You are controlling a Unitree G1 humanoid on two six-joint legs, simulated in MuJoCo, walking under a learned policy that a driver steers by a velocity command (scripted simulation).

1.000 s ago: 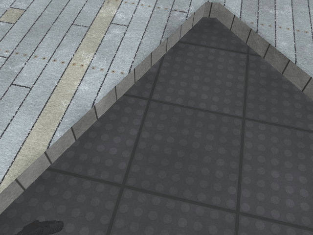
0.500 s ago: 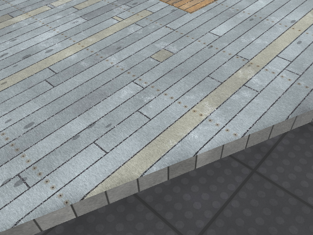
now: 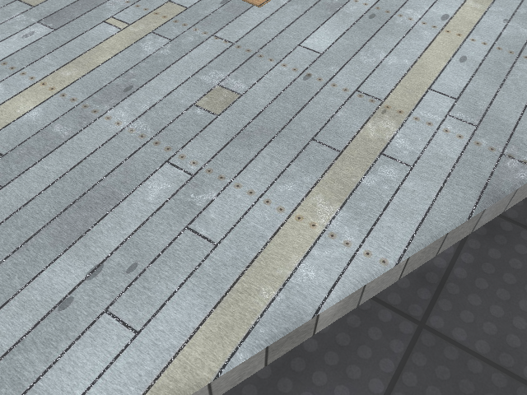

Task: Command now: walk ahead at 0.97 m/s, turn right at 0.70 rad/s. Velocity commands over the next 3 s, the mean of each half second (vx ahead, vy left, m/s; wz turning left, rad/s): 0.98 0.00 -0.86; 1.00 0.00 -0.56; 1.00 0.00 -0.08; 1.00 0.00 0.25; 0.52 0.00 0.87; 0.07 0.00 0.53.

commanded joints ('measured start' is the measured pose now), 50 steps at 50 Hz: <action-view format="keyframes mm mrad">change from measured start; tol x64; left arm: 1 -150 14 -23 -117 0 -15 -7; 22 776 171 67 172 39 -105 175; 50 121 116 7 -120 18 -37 23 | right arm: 1 -83 -115 -13 -43 2 -25 -20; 24 -971 48 107 -630 -62 12 -5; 30 90 -241 -67 -332 -38 67 -40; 50 -31 -246 -70 -15 6 6 -43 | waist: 1 50 91 157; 50 210 197 -136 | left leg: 1 -176 222 59 -45 1118 -65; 5 -77 286 42 471 1760 -70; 8 -905 -19 -86 1543 -158 -74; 16 -983 186 -227 1324 -18 -95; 22 -2192 117 -464 1988 -735 2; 29 77 52 -351 989 -72 72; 32 -99 433 -1265 218 -189 53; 50 -133 251 -110 404 1412 29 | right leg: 1 136 50 -140 -203 29 -49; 11 901 -138 735 -806 -487 -311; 17 513 12 541 -811 -114 -313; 22 1552 -190 773 -524 429 -280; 29 291 -16 465 -319 1265 -75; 31 212 230 399 477 -369 5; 50 735 207 -56 -462 -23 -98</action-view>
